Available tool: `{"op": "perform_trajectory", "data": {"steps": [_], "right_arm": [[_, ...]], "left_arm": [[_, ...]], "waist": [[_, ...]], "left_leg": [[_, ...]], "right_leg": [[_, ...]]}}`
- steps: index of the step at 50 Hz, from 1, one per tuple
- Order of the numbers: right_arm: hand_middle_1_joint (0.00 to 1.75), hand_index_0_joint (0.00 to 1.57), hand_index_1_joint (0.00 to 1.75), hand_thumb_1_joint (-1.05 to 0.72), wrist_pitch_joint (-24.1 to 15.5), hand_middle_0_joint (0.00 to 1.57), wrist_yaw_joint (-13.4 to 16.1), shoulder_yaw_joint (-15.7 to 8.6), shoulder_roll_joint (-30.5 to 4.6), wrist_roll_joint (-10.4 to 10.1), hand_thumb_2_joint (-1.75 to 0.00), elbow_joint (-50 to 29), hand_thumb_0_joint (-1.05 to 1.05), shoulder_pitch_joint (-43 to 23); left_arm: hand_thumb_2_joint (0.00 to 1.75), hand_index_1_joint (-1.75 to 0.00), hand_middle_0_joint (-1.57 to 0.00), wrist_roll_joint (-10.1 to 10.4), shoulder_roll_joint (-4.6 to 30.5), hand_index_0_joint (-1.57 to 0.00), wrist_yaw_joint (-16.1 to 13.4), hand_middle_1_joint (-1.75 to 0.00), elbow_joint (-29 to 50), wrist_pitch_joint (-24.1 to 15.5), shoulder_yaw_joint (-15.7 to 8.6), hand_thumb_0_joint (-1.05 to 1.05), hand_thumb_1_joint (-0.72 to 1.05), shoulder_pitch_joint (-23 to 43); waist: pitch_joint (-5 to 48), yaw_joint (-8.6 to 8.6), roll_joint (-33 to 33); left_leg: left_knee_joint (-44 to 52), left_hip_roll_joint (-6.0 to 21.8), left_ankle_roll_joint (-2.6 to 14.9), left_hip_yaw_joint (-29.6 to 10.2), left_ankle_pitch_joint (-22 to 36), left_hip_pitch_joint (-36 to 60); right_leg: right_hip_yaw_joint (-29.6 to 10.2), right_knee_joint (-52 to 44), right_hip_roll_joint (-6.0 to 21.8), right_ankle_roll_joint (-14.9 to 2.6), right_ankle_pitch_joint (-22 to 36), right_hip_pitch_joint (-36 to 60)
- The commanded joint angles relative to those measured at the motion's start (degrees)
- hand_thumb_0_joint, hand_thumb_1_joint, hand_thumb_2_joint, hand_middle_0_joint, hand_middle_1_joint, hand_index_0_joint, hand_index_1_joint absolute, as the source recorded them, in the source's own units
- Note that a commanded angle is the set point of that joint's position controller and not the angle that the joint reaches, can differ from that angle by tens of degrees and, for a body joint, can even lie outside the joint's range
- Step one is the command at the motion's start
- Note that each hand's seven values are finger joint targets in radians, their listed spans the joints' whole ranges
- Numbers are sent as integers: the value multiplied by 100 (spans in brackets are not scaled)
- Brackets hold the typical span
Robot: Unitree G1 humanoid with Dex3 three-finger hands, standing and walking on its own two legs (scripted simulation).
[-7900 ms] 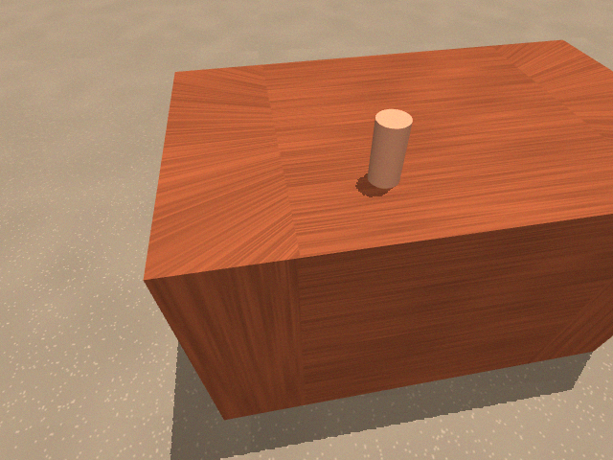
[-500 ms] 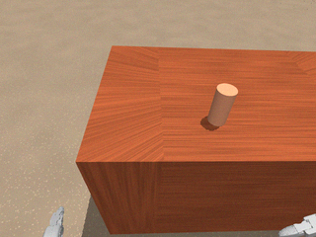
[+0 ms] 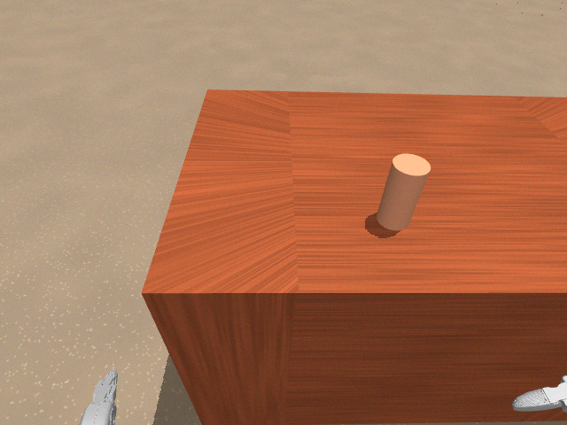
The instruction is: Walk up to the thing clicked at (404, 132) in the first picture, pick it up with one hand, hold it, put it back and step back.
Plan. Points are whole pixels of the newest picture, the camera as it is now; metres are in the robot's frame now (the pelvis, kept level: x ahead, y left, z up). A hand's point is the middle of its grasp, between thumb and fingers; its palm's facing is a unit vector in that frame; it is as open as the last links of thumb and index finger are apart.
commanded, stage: go down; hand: right
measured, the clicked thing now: (401, 193) +0.53 -0.22 +0.04
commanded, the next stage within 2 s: none
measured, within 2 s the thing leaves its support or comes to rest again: neither
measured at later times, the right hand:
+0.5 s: hand (565, 251) +0.30 -0.34 +0.15, palm faces +0.23 +0.97 -0.11, open 17.6 cm
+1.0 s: hand out of the picture +0.35 -0.37 +0.16, palm faces +0.19 +0.98 +0.00, open 17.5 cm
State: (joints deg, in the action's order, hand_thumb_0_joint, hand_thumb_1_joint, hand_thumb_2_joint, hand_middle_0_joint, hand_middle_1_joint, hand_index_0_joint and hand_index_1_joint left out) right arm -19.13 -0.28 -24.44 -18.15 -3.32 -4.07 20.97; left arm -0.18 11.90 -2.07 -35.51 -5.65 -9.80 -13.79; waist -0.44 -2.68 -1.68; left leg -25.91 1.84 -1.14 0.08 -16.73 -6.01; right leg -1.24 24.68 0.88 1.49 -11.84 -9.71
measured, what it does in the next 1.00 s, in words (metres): stands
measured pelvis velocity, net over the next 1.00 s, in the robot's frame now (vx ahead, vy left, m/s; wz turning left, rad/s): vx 0.00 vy -0.01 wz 0.01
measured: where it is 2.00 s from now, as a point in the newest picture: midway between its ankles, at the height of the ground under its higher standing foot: outside the picture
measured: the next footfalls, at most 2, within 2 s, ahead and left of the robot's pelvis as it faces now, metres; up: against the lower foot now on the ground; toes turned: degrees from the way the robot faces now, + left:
none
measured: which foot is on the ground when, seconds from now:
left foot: down 0.00-1.00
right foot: down 0.00-1.00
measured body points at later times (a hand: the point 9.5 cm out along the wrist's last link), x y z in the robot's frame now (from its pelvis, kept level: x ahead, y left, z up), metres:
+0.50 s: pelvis +0.00 +0.00 +0.00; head -0.01 +0.00 +0.45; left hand +0.16 +0.26 -0.08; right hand +0.28 -0.39 +0.16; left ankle -0.03 +0.13 -0.74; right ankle +0.02 -0.14 -0.74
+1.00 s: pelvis +0.00 -0.01 -0.01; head +0.02 -0.02 +0.44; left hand +0.16 +0.25 -0.08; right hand +0.33 -0.42 +0.16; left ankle -0.03 +0.13 -0.74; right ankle +0.02 -0.14 -0.74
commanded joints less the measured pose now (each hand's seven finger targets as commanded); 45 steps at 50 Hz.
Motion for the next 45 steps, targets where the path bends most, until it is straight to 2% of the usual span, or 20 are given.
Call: {"op": "perform_trajectory", "data": {"steps": [1, 5, 7, 8, 9, 10, 13, 14, 15, 20, 24, 27, 33, 36, 37, 39, 40, 41, 44, 45], "right_arm": [[6, 4, 6, 55, -297, 3, -125, -678, -1349, -170, -4, -1204, 0, -1132], [5, 4, 5, 53, -277, 4, -346, -844, -1682, -267, -4, -919, 0, -1579], [6, 4, 6, 54, -195, 3, -485, -943, -1868, -349, -5, -571, 0, -1894], [6, 4, 6, 54, -152, 3, -575, -995, -1965, -437, -5, -522, 0, -2159], [5, 4, 5, 52, -57, 4, -668, -1029, -2000, -510, -5, -181, 0, -2300], [5, 4, 5, 53, 41, 3, -781, -1123, -2141, -629, -5, 39, 0, -2534], [5, 4, 5, 54, 340, 4, -1267, -1201, -2391, -943, -5, 744, 0, -3111], [5, 5, 5, 52, 413, 4, -1428, -1250, -2632, -1002, -4, 786, 0, -3515], [5, 5, 5, 53, 508, 4, -1582, -1235, -2673, -1051, -4, 1088, 0, -3696], [5, 4, 5, 56, 869, 4, -2294, -1079, -2965, -1245, -4, 2081, 0, -4486], [6, 3, 6, 61, 1080, 2, -2655, -1307, -3535, -1355, -5, 2666, 0, -5050], [6, 4, 6, 58, 1118, 3, -2776, -1565, -3972, -1408, -4, 2837, 0, -5419], [5, 4, 5, 55, 1119, 3, -2942, -1405, -3909, -1411, -5, 3388, 0, -5762], [5, 4, 5, 54, 1214, 4, -3076, -1298, -3950, -1423, -5, 3562, 0, -5931], [5, 4, 5, 56, 1233, 3, -3104, -1333, -4075, -1448, -5, 3487, 0, -6164], [5, 4, 5, 53, 1283, 4, -3141, -1386, -4221, -1463, -5, 3529, 0, -6403], [5, 4, 5, 55, 1278, 4, -3143, -1459, -4323, -1455, -5, 3474, 0, -6502], [5, 4, 5, 52, 1290, 4, -3132, -1441, -4350, -1442, -5, 3466, 0, -6615], [5, 4, 5, 52, 1263, 4, -3119, -1415, -4476, -1337, -5, 3865, 0, -6798], [5, 5, 5, 53, 1253, 4, -3114, -1370, -4494, -1310, -4, 3983, 0, -6812]], "left_arm": [[4, -5, -5, 26, 718, -4, -113, -4, 719, -269, -102, 0, -55, 649], [4, -5, -5, 41, 746, -5, -227, -4, 785, -295, -2, 0, -55, 770], [4, -5, -5, 59, 584, -5, -285, -4, 670, -263, 215, 0, -55, 799], [4, -5, -5, 52, 841, -5, -356, -4, 728, -262, -11, 0, -55, 791], [4, -5, -5, 63, 849, -5, -397, -4, 771, -284, 49, 0, -55, 889], [4, -5, -5, 84, 1012, -5, -460, -4, 648, -279, -93, 0, -55, 805], [3, -4, -5, 163, 931, -5, -567, -4, 827, -304, 178, 0, -55, 830], [3, -4, -5, 196, 1024, -5, -612, -4, 714, -326, 96, 0, -55, 815], [3, -4, -5, 202, 885, -5, -634, -4, 693, -360, 315, 0, -55, 767], [3, -5, -5, 234, 757, -5, -700, -4, 298, -513, 650, 0, -55, 670], [3, -5, -5, 198, 1087, -5, -767, -5, 232, -629, 514, 0, -54, 684], [4, -5, -5, 179, 1323, -5, -816, -5, 489, -713, 412, 0, -55, 761], [5, -5, -5, 170, 1015, -5, -831, -5, 700, -798, 833, 0, -56, 759], [4, -5, -5, 154, 1119, -5, -868, -5, 540, -810, 759, 0, -55, 651], [5, -5, -5, 141, 1313, -5, -905, -5, 471, -842, 567, 0, -55, 421], [5, -6, -6, 136, 1319, -5, -920, -5, 608, -880, 635, 0, -56, 426], [5, -6, -5, 139, 1127, -5, -914, -5, 531, -901, 803, 0, -56, 462], [5, -6, -5, 134, 1252, -5, -947, -5, 568, -933, 655, 0, -56, 415], [5, -6, -6, 94, 1210, -5, -974, -6, 519, -981, 717, 0, -56, 269], [5, -6, -5, 90, 1151, -5, -962, -5, 393, -976, 786, 0, -55, 302]], "waist": [[236, 92, -251], [389, 135, -58], [430, 107, -158], [560, 209, -162], [610, 223, -26], [715, 258, -4], [807, 295, 92], [943, 291, -95], [1026, 296, -6], [893, 261, -365], [1166, 231, -384], [1551, 165, -305], [1605, 104, -306], [1523, 226, -614], [1723, 345, -692], [1769, 382, -628], [1745, 281, -734], [1847, 387, -651], [1625, 494, -512], [1508, 409, -482]], "left_leg": [[478, -235, 72, 254, 884, -595], [505, -200, 24, 199, 1037, -526], [492, -174, 26, 162, 1072, -529], [514, -174, 20, 151, 1043, -544], [495, -164, 9, 169, 1143, -523], [481, -159, -4, 172, 1274, -531], [507, -111, -28, 131, 1248, -580], [483, -85, -28, 110, 1325, -586], [432, -101, -25, 148, 1449, -589], [341, -134, 38, 173, 1283, -821], [251, -187, 80, 235, 1263, -837], [146, -217, 101, 251, 1594, -679], [100, -237, 123, 196, 1481, -664], [133, -249, 159, 179, 1208, -902], [88, -258, 160, 184, 1366, -943], [102, -269, 156, 197, 1398, -964], [90, -251, 155, 178, 1422, -937], [84, -261, 141, 165, 1452, -942], [89, -267, 117, 175, 1355, -1097], [75, -274, 124, 181, 1275, -1139]], "right_leg": [[246, -361, -152, -178, 577, 301], [243, -251, -195, -211, 653, 334], [240, -230, -213, -211, 660, 321], [224, -218, -209, -217, 610, 401], [198, -214, -207, -232, 669, 387], [191, -180, -206, -238, 765, 439], [153, -156, -185, -266, 762, 442], [145, -139, -197, -258, 845, 509], [126, -126, -174, -267, 968, 528], [117, -147, -144, -250, 796, 305], [90, -72, -98, -236, 813, 180], [65, 50, -66, -214, 1263, 276], [100, 172, -48, -222, 1190, 62], [102, 129, -12, -191, 908, 67], [85, 161, 14, -184, 1113, 224], [86, 212, 6, -190, 1148, 232], [99, 240, -22, -191, 1130, 189], [111, 255, -24, -207, 1094, 242], [91, 288, -20, -234, 907, 48], [85, 297, -16, -227, 832, -112]]}}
